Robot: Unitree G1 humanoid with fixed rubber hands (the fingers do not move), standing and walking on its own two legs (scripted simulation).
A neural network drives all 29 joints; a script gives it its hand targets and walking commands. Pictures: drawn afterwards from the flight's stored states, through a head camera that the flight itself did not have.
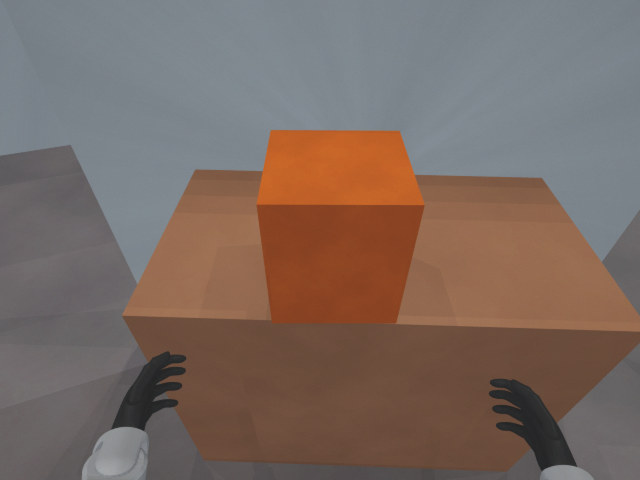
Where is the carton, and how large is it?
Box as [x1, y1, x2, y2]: [256, 130, 424, 322]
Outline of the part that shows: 271,130 256,204 272,322 395,322 424,205 399,131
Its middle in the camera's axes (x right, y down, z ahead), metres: +0.02 -0.02 +0.64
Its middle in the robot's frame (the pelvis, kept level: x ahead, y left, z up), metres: +0.49 +0.00 +0.06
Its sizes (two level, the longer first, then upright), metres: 0.210 0.200 0.250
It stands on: a pedestal, 0.71 m high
